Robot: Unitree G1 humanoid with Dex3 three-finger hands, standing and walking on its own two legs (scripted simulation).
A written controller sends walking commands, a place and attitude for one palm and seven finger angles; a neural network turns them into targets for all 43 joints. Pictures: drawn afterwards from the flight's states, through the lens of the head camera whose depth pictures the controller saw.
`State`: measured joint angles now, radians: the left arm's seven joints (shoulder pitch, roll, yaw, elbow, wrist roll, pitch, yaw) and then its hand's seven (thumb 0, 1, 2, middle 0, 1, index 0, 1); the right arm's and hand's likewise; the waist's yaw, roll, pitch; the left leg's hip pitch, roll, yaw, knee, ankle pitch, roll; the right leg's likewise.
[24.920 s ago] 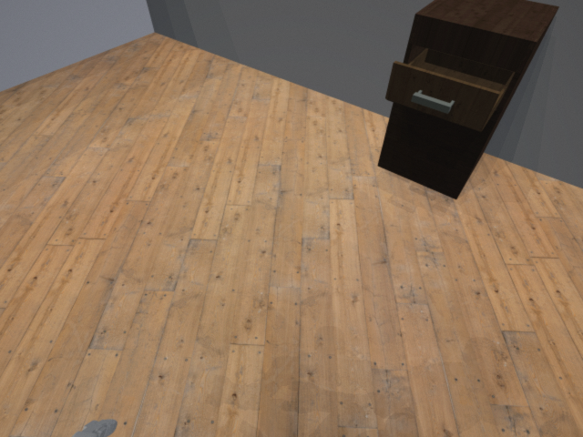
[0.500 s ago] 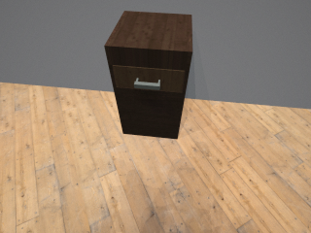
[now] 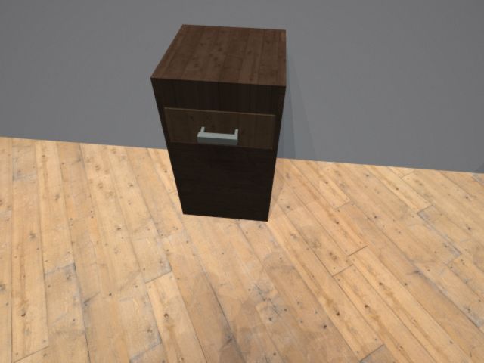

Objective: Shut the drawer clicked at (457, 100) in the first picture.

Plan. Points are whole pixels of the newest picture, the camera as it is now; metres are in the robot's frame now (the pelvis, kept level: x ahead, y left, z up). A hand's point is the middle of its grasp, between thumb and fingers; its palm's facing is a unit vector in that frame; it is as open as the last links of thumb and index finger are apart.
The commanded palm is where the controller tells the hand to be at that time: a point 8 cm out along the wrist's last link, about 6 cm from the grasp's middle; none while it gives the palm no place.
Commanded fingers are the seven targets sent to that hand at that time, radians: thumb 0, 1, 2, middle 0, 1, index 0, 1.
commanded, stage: look to check the result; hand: left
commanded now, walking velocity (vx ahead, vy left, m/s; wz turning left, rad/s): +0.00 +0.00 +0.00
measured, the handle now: (218, 134) +0.87 +0.13 -0.20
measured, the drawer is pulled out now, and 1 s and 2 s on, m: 0.00 0.00 0.00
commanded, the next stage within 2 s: stand and wait in 0.50 s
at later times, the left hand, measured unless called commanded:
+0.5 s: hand out of the picture -0.01 +0.14 -0.18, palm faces +0.06 -0.99 -0.15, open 7.4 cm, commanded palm none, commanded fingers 0.00 0.90 0.90 -0.20 -0.30 -0.20 -0.30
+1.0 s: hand out of the picture +0.00 +0.13 -0.17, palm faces +0.06 -0.98 -0.17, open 7.4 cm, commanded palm none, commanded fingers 0.00 0.90 0.90 -0.20 -0.30 -0.20 -0.30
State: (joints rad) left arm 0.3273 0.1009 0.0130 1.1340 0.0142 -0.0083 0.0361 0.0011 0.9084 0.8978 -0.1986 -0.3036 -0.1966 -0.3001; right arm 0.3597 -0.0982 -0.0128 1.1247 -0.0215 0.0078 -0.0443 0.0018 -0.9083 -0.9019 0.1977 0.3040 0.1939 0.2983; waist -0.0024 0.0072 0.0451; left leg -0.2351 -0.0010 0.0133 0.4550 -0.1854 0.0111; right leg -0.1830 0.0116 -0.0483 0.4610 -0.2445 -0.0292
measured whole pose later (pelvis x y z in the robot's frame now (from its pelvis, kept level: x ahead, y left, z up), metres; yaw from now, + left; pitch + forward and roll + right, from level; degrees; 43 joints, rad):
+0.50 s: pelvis +0.01 -0.01 +0.00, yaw +0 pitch -2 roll +0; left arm 0.32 0.09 0.01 1.14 0.01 -0.01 0.04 0.00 0.91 0.90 -0.20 -0.30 -0.20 -0.30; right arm 0.32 -0.09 -0.01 1.13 -0.02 0.00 -0.05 0.00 -0.91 -0.90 0.20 0.30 0.19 0.30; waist 0.00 0.01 0.05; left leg -0.21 0.01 0.01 0.44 -0.20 -0.01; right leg -0.15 0.03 -0.05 0.44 -0.26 -0.05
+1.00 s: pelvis +0.02 -0.02 +0.00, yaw +0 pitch -2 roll +0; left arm 0.32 0.10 0.01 1.15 0.01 -0.02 0.04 0.00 0.91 0.90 -0.20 -0.30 -0.20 -0.30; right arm 0.32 -0.11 -0.01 1.15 -0.02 0.00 -0.05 0.00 -0.91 -0.90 0.20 0.30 0.19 0.30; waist 0.00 0.01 0.06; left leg -0.18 0.02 0.00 0.43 -0.21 -0.02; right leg -0.12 0.04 -0.06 0.43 -0.27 -0.06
